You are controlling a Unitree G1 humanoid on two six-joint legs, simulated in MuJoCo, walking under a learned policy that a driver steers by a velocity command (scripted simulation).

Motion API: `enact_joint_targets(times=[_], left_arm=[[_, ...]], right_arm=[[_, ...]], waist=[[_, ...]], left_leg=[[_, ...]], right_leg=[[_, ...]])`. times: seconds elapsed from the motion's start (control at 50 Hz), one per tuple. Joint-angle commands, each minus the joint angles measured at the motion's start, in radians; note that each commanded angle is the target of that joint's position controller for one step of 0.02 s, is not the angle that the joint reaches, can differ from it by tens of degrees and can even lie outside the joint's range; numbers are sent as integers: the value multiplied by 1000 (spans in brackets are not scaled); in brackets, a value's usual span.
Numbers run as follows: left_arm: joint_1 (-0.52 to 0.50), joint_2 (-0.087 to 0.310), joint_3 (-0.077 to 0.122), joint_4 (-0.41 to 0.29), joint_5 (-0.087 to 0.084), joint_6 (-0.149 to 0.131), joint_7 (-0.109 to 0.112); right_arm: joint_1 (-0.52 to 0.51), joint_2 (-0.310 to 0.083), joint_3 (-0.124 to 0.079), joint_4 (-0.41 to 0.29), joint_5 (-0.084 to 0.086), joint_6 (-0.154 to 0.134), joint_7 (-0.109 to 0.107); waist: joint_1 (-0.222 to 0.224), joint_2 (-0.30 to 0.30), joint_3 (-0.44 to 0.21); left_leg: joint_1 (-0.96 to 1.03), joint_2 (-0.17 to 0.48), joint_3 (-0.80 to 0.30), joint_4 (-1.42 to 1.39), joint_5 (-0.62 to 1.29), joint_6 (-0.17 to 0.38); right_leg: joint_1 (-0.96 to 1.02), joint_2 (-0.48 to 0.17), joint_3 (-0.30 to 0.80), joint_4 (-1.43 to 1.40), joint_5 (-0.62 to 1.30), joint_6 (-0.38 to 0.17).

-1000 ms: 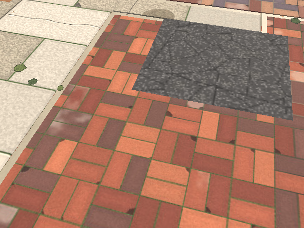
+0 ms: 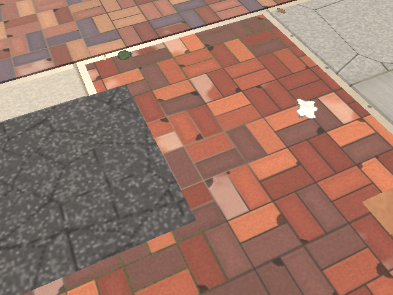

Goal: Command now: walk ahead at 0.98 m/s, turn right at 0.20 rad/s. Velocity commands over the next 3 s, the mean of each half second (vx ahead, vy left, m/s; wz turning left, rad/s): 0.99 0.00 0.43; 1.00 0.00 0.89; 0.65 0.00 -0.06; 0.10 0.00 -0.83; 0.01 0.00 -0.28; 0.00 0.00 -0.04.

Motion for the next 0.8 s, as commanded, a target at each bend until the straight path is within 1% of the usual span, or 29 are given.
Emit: enact_joint_targets(times=[0.02, 0.04, 0.06, 0.12, 0.14, 0.18, 0.22, 0.24, 0.26, 0.28, 0.3, 0.32, 0.34, 0.36, 0.38, 0.4, 0.42, 0.44, 0.46, 0.5, 0.56, 0.62, 0.66, 0.7, 0.72, 0.74, 0.76, 0.78, 0.8], left_arm=[[-15, 11, -6, -102, -2, -13, -2], [-31, 2, -13, -114, 3, -8, -1], [-82, 1, -20, -140, 20, -11, 2], [-224, 24, -30, -206, 49, -33, -2], [-278, 24, -33, -220, 48, -41, -11], [-362, 26, -33, -244, 31, -56, -26], [-390, 68, -13, -258, 11, -59, -27], [-376, 96, 1, -258, 5, -61, -24], [-323, 133, 19, -252, 4, -63, -19], [-200, 175, 44, -233, 0, -63, -11], [26, 207, 61, -195, 2, -57, 2], [260, 311, 84, -150, 10, -38, 20], [263, 337, 85, -128, 40, -38, -7], [203, 206, 65, -136, 36, -34, -7], [155, 145, 51, -121, 25, -30, -1], [97, 127, 45, -107, 35, -28, -2], [47, 92, 39, -92, 50, -29, -4], [8, 66, 35, -75, 59, -31, -4], [-24, 48, 36, -61, 48, -31, -6], [-55, 60, 43, -46, 33, -35, -7], [-93, 120, 55, -45, 44, -38, 8], [-39, 188, 67, -33, 37, -36, 19], [-8, 238, 74, -27, 36, -25, 20], [16, 299, 86, -32, 35, -3, 24], [7, 327, 92, -40, 31, 13, 26], [-20, 342, 97, -57, 25, 22, 25], [-63, 320, 91, -77, 18, 18, 23], [-83, 124, 37, -105, 34, -17, 18], [90, 71, 4, -195, 11, -74, 4]], right_arm=[[25, 6, 18, -20, 8, -18, 15], [26, -2, 20, -8, 22, -19, 14], [45, -23, 19, 0, 29, -20, 10], [85, -63, 16, -2, 29, -19, -13], [104, -72, 16, -3, 36, -18, -18], [178, -107, 11, 5, 50, -15, -24], [218, -105, 17, 17, 58, 2, -30], [232, -99, 21, 26, 54, 14, -34], [240, -107, 21, 34, 45, 25, -36], [236, -128, 19, 40, 26, 37, -34], [179, -133, 21, 13, 5, 42, -31], [199, -28, 51, -32, -39, 31, -33], [366, 93, 82, -58, 68, 10, -25], [262, -15, 58, -46, 105, 13, -41], [118, -46, 47, -76, 96, 19, -44], [53, -39, 45, -93, 72, 29, -43], [21, -30, 36, -108, 51, 41, -37], [35, -5, 34, -117, 56, 62, -24], [33, 19, 36, -127, 65, 84, -17], [1, 34, 38, -154, 55, 110, -10], [-55, 8, 38, -190, 38, 111, 3], [-182, -26, 36, -221, 32, 100, 30], [-238, -44, 32, -243, 38, 90, 49], [-208, -102, 8, -250, 52, 89, 53], [-115, -138, -10, -237, 61, 96, 50], [64, -198, -42, -199, 63, 105, 45], [311, -276, -87, -126, 60, 116, 28], [289, -336, -99, -97, 61, 130, 9], [180, -333, -63, -175, 20, 93, 22]], waist=[[54, 47, -13], [68, 53, 24], [63, 44, 60], [30, 34, 108], [11, 31, 109], [-29, 45, 92], [-32, 79, 87], [-16, 96, 72], [21, 119, 32], [101, 145, -53], [229, 176, -180], [262, -45, -411], [144, -475, -597], [174, -300, -410], [184, -185, -234], [143, -31, -145], [101, -14, -88], [57, -53, -52], [33, -74, -19], [8, -52, 38], [-17, -13, 86], [30, 61, 123], [39, 57, 130], [-4, -18, 59], [-68, -71, 0], [-163, -104, -91], [-280, -57, -186], [-195, 329, -87], [-2, 434, -357]], left_leg=[[179, 281, -444, -301, -210, 199], [131, 285, -419, -321, -190, 199], [89, 280, -410, -341, -151, 208], [-9, 230, -310, -365, 0, 191], [-59, 198, -257, -366, 47, 170], [-100, 203, -244, -388, 44, 157], [40, 236, -281, -338, 57, 140], [129, 255, -293, -280, 137, 125], [195, 259, -290, -176, 323, 104], [201, 236, -269, 4, 506, 77], [28, 200, -253, 281, 493, 38], [-158, 123, -196, 655, 77, 21], [-438, 57, -222, 976, -296, 4], [-562, 127, -216, 1069, -236, 10], [-627, 159, -169, 1081, -166, 9], [-572, 206, -156, 1037, -118, 6], [-515, 237, -160, 973, -89, 8], [-462, 266, -168, 945, -91, 7], [-454, 285, -166, 916, -110, 7], [-483, 298, -151, 888, -75, 0], [-486, 291, -126, 734, 116, -12], [-438, 252, -25, 499, 277, 16], [-385, 206, 50, 379, 280, 46], [-264, 109, 144, 364, 178, 79], [-156, 67, 166, 380, 92, 99], [73, 29, 168, 391, 17, 129], [439, 23, 80, 294, 49, 177], [563, 140, -202, 184, 157, 244], [784, 338, -898, -66, -340, 468]], right_leg=[[-292, -125, 43, -50, 32, 3], [-321, -148, 32, -91, 43, 14], [-356, -161, 14, -137, 91, 33], [-310, -149, -23, -401, 340, 85], [-209, -118, -51, -516, 426, 100], [-11, -54, -84, -656, 531, 126], [10, -29, -63, -766, 499, 135], [14, -20, -57, -801, 443, 129], [61, 0, -66, -810, 362, 111], [203, 22, -89, -800, 272, 83], [500, -59, -41, -727, 249, 53], [818, -284, 229, -706, 76, 39], [1008, -487, 822, -983, -358, -131], [890, -433, 785, -1070, -503, -88], [750, -406, 579, -1048, -346, -53], [576, -377, 424, -1046, -118, -44], [441, -334, 306, -1062, -3, -42], [351, -313, 207, -1081, 58, -33], [302, -302, 122, -1107, 101, -22], [243, -298, -9, -1147, 219, -12], [204, -258, -182, -1186, 295, 1], [274, -231, -302, -1211, 332, 32], [362, -236, -350, -1178, 554, 53], [474, -249, -372, -1029, 1099, 64], [495, -265, -373, -877, 1323, 60], [428, -273, -358, -646, 1435, 51], [220, -225, -337, -299, 1264, 75], [-109, 27, -306, 222, -17, 123], [-425, 103, 0, 407, -242, 114]])
Next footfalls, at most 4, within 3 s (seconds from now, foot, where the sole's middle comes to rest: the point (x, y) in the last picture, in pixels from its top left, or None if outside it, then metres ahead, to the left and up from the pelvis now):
0.30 right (256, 286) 0.50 -0.17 -0.77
0.76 left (149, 210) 0.80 0.20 -0.77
1.22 right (118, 128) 1.23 0.37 -0.77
1.66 left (67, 127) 1.25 0.60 -0.77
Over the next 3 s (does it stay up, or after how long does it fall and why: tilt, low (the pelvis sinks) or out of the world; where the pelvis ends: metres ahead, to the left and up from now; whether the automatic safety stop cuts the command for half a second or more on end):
stays up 1.22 0.45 0.00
